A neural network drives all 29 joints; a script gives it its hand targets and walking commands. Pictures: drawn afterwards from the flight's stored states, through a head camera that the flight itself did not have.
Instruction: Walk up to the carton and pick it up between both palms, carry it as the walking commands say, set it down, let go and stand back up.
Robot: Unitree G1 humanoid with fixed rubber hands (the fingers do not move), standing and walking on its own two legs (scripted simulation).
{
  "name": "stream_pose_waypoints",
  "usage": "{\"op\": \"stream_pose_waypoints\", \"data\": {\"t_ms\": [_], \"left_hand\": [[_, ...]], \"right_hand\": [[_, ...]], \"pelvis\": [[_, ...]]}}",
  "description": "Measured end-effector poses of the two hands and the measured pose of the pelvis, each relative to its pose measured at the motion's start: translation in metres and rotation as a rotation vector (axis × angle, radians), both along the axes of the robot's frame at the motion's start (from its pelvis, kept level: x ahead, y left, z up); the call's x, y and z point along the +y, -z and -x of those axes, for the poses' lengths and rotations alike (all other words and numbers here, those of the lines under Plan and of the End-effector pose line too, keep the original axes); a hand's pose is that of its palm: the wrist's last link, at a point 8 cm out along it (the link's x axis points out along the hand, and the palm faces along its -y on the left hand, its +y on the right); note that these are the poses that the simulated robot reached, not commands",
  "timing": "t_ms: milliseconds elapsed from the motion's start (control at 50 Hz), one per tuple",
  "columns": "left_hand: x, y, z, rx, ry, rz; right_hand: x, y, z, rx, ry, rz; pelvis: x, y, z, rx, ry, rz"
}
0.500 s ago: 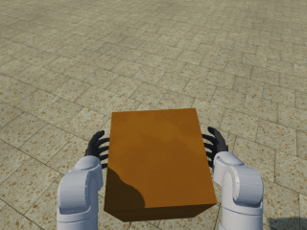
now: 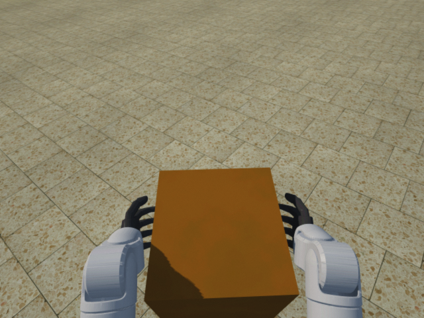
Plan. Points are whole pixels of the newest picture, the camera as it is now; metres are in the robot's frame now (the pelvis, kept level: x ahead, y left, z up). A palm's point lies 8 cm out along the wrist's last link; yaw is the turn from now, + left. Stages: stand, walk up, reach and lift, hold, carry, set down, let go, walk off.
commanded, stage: carry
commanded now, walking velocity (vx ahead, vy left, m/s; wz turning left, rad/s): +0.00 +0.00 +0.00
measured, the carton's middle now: (216, 252) +0.27 -0.01 +0.01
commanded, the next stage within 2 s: none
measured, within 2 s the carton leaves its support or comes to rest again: neither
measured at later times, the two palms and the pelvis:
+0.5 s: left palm (80, 302) +0.17 +0.19 +0.08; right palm (276, 271) +0.19 -0.10 +0.08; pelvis -0.08 +0.03 -0.01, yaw +3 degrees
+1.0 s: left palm (103, 302) +0.17 +0.16 +0.07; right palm (296, 279) +0.19 -0.13 +0.07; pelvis -0.09 +0.01 -0.02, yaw +2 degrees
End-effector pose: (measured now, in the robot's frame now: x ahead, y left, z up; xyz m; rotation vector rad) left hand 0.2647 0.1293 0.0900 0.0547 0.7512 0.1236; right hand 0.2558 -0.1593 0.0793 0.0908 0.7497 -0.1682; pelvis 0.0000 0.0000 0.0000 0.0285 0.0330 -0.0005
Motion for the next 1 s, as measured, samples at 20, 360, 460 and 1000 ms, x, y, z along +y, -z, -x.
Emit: {"op": "stream_pose_waypoints", "data": {"t_ms": [20,360,460,1000], "left_hand": [[0.0,-0.002,0.004,-0.003,0.004,-0.001],[0.067,0.011,0.09,0.005,-0.138,0.057],[0.063,0.007,0.095,-0.01,-0.132,0.051],[0.029,0.017,0.092,-0.02,-0.084,0.044]], "right_hand": [[0.0,-0.002,0.005,-0.004,0.005,-0.002],[0.068,-0.004,0.051,0.001,-0.137,0.058],[0.064,-0.006,0.059,-0.013,-0.128,0.049],[0.03,0.006,0.071,-0.024,-0.075,0.038]], "pelvis": [[0.001,-0.001,0.004,-0.001,-0.004,-0.004],[0.029,0.006,0.068,-0.02,-0.045,0.017],[0.027,0.007,0.077,-0.022,-0.051,0.02],[0.006,0.017,0.092,-0.007,-0.042,0.02]]}}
